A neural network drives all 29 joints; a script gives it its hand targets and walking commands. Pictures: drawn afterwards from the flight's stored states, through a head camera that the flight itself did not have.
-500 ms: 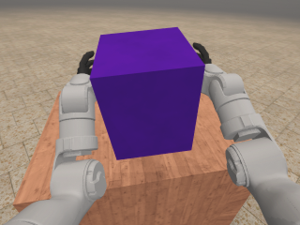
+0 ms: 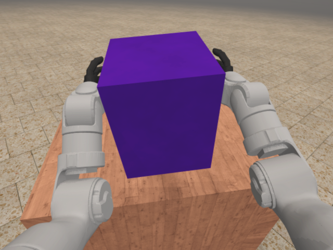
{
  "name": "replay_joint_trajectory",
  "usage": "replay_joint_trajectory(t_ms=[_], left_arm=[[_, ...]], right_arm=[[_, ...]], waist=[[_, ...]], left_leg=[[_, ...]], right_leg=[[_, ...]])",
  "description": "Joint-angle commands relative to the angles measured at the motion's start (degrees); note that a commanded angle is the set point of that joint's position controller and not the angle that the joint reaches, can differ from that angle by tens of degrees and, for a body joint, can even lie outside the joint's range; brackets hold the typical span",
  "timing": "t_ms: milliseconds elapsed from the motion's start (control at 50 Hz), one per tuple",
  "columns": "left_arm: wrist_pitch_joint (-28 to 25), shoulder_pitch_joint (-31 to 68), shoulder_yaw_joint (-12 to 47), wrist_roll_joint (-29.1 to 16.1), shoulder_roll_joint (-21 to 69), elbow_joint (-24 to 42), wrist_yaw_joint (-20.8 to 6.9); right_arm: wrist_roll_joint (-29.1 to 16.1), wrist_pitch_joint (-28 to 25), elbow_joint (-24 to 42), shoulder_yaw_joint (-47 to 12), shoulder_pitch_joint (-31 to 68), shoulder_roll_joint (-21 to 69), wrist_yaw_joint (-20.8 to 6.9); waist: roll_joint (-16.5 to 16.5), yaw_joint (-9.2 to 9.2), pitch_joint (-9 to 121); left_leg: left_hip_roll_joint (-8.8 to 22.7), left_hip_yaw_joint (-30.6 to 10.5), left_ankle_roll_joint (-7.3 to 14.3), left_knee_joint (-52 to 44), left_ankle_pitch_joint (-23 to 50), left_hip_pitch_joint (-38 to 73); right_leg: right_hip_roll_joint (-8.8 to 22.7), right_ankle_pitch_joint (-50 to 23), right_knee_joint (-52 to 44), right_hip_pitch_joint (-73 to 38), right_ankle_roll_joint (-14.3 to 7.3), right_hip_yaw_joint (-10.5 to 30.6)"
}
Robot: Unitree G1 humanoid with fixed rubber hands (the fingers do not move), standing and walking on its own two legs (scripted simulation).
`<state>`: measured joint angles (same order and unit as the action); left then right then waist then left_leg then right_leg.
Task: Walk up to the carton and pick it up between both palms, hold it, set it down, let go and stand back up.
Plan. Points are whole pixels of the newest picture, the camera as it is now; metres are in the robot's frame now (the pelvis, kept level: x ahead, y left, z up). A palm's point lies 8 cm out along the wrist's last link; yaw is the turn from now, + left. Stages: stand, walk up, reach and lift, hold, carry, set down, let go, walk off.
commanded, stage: hold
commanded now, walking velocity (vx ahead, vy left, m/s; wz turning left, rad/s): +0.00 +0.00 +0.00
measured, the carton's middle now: (161, 104) +0.36 +0.02 +0.23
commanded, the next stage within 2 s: none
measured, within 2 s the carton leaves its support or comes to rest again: neither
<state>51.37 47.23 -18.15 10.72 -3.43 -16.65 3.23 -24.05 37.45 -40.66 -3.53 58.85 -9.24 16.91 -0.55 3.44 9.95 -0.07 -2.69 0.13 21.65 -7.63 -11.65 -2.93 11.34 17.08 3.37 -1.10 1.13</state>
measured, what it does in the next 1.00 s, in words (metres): stands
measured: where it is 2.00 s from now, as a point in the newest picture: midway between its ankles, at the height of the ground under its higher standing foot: outside the picture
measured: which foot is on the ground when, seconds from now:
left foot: down 0.00-1.00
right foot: down 0.00-1.00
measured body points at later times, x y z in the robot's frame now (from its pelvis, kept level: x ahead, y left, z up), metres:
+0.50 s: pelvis +0.00 +0.00 +0.00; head -0.09 +0.02 +0.44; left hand +0.38 +0.16 +0.27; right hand +0.38 -0.14 +0.29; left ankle +0.05 +0.11 -0.75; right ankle -0.02 -0.11 -0.75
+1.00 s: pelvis +0.00 +0.00 +0.00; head -0.09 +0.02 +0.44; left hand +0.38 +0.16 +0.27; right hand +0.39 -0.13 +0.29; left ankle +0.05 +0.11 -0.75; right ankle -0.02 -0.11 -0.75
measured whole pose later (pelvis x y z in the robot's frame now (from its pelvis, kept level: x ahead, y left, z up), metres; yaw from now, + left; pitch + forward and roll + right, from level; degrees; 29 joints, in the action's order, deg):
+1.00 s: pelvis +0.00 +0.00 +0.00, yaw +0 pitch -2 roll -1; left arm 51.1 48.5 -18.6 11.2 -3.0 -18.6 3.4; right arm -24.6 38.0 -42.7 -3.8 60.4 -10.1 16.6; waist -0.3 3.5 10.5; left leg 0.0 -2.6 0.2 21.9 -7.9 -11.8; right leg -3.0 11.2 17.0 3.6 -1.0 1.6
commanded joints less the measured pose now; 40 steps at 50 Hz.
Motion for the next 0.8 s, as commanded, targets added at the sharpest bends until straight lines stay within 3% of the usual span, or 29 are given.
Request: replay_joint_trajectory(t_ms=[0,320,580,780], left_arm=[[-6.1,52.2,26.6,-13.0,34.6,11.9,-8.4],[-5.2,51.0,23.7,-9.9,32.7,11.1,-8.4],[-6.4,52.9,22.6,-10.1,32.4,7.1,-9.3],[-6.8,53.2,22.7,-10.7,32.7,7.3,-9.3]], right_arm=[[-8.2,-1.1,19.8,-10.3,43.8,38.2,-7.7],[-10.0,-0.6,18.8,-11.7,44.2,38.1,-8.4],[-8.7,-1.0,17.0,-10.2,45.8,39.7,-7.6],[-8.8,-1.2,16.6,-9.9,45.7,39.1,-7.5]], waist=[[4.9,2.20,22.9],[3.2,-0.28,22.0],[2.1,0.29,20.8],[3.1,0.57,21.9]], left_leg=[[-0.5,0.4,-3.3,0.4,10.8,17.9],[-0.4,-0.1,-2.9,1.0,14.4,18.7],[-1.3,0.2,-1.6,-0.2,8.9,16.5],[-1.1,0.1,-2.1,0.1,10.0,16.6]], right_leg=[[-0.9,-10.5,-2.8,4.2,4.7,0.0],[-1.5,-12.8,-2.6,3.2,4.8,0.0],[-0.2,-11.5,-3.3,4.1,5.7,0.7],[-0.3,-11.3,-3.1,3.9,5.4,0.4]])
